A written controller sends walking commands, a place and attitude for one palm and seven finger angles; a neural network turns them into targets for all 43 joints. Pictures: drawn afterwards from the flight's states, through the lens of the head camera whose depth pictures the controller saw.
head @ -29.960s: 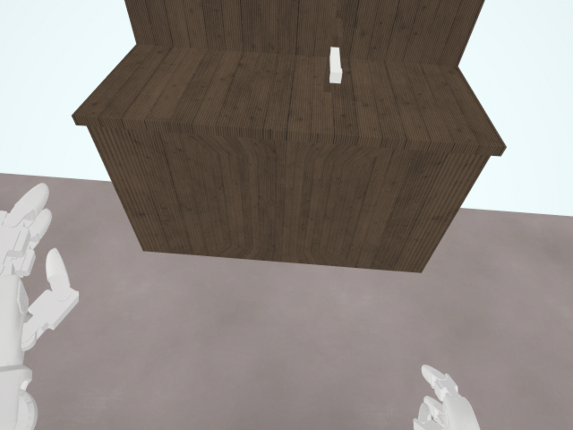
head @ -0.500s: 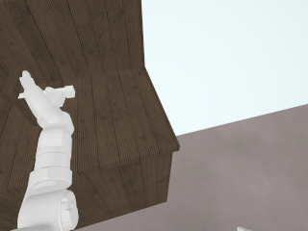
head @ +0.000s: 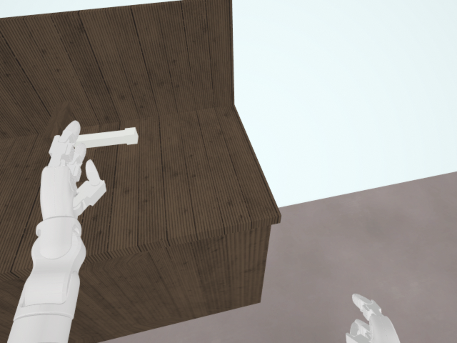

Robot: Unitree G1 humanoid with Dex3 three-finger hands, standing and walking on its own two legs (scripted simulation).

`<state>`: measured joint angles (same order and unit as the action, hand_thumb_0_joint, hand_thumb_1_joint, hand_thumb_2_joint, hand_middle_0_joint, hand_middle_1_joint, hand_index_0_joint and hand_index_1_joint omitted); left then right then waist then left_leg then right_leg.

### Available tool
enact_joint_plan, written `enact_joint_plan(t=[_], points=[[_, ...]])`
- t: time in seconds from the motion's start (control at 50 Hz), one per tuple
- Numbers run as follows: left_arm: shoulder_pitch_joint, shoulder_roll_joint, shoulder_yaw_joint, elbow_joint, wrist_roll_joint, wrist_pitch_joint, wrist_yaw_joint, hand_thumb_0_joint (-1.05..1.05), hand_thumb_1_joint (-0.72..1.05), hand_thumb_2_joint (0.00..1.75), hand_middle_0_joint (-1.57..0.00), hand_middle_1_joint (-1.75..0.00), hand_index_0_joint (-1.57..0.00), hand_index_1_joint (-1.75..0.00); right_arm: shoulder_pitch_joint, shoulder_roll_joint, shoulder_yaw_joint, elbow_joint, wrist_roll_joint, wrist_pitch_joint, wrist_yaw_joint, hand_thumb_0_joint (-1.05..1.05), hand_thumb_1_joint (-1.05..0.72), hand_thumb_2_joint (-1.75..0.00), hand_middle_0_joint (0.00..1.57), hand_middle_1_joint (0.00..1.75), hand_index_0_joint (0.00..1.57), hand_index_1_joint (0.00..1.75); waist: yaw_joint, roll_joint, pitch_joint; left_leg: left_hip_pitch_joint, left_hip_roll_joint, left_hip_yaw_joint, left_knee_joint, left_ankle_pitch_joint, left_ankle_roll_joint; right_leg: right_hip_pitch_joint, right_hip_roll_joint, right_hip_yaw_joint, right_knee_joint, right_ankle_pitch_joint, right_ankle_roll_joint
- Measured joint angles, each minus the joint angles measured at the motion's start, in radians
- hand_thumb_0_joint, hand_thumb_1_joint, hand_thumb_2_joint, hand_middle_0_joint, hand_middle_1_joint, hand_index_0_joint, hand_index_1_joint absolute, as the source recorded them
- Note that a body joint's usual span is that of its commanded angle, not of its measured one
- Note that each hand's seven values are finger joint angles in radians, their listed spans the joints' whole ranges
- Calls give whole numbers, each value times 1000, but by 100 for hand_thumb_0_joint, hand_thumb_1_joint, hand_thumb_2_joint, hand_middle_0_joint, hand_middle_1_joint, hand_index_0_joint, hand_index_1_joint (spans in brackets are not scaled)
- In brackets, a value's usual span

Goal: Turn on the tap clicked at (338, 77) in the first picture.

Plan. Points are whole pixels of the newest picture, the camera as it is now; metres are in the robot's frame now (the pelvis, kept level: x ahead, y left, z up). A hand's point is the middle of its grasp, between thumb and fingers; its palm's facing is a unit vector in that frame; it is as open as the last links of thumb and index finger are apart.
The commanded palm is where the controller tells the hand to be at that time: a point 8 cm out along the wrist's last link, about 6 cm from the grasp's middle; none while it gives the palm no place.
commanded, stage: draw the hand back beside the body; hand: left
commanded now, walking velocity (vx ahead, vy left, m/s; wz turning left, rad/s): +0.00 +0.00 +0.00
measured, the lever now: (131, 136) +0.52 +0.30 +0.07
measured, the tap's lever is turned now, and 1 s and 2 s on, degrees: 86 86 86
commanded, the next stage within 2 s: step back with the hand held close in 0.88 s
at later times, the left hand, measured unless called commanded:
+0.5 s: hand (85, 228) +0.23 +0.23 +0.15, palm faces +0.36 -0.88 -0.31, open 7.4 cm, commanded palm +0.18 +0.28 +0.17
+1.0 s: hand (80, 241) +0.20 +0.23 +0.15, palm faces +0.38 -0.87 -0.33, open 7.4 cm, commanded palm +0.17 +0.27 +0.17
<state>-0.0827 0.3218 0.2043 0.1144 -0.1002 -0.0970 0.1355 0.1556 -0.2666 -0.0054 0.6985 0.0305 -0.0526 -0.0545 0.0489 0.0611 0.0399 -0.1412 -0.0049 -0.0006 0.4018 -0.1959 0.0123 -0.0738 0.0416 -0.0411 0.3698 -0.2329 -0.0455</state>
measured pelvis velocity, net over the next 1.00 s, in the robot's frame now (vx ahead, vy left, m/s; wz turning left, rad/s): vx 0.01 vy -0.01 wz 0.00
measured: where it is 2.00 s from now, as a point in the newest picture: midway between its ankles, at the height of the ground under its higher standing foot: outside the picture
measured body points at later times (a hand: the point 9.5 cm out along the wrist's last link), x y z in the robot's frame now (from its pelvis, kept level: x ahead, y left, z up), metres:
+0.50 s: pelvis +0.01 +0.00 +0.00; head -0.01 -0.02 +0.45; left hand +0.20 +0.28 +0.16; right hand +0.18 -0.23 -0.10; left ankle +0.02 +0.11 -0.74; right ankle -0.01 -0.09 -0.74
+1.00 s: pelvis +0.01 -0.01 +0.00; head -0.01 -0.03 +0.45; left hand +0.18 +0.27 +0.17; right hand +0.20 -0.23 -0.09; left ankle +0.02 +0.11 -0.74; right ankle -0.01 -0.09 -0.74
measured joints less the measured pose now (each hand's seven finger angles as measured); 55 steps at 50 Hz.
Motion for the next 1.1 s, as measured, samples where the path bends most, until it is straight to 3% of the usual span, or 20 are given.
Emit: enact_joint_plan(t=[0.14, 0.36, 0.66, 0.82, 1.02, 1.1], points=[[148, 1, 21, -105, -6, -1, -40, 1, 89, 90, -19, -24, -19, -24, -12, 55, 26, -58, -9, 12, 14, 2, -91, -89, 20, 30, 20, 30, -29, -10, -21, 37, 12, 25, -20, -4, -4, 31, 11, 26, -27, 10, -3], [339, -1, 43, -314, -1, -7, -35, 1, 89, 90, -20, -27, -20, -27, 43, 27, 9, -33, -20, 12, 17, 2, -91, -89, 20, 30, 20, 30, 8, 11, -7, 42, 6, 14, -5, -17, 0, 47, 6, 16, -25, -1, 2], [561, 8, 41, -516, 9, -32, -34, 1, 89, 90, -21, -30, -21, -30, 30, 38, -1, -52, -28, -19, 12, 2, -91, -89, 20, 30, 20, 30, 1, 6, -24, 24, 15, 7, 32, -37, -7, 35, 14, 9, 1, -17, -5], [532, -5, 42, -487, 9, -32, -27, 1, 89, 90, -21, -30, -21, -30, 13, 36, -2, -49, -27, -19, -2, 2, -91, -89, 20, 30, 20, 30, 14, 13, -9, 9, 14, -4, 50, -39, -8, 23, 14, -4, 21, -24, -7], [538, 2, 35, -506, 9, -29, -26, 1, 89, 90, -21, -30, -21, -30, 25, 44, 3, -47, -28, -25, 0, 2, -91, -89, 20, 30, 20, 30, 7, 6, -18, 12, 14, -2, 51, -44, -10, 22, 14, -1, 27, -30, -9], [476, 44, 101, -492, 18, -57, -35, 1, 89, 90, -22, -31, -21, -30, 15, 38, 9, -57, -28, -3, -7, 2, -91, -89, 20, 30, 20, 30, 5, 11, -18, -34, 25, -2, 84, -52, -10, -13, 25, -1, 33, -22, -9]])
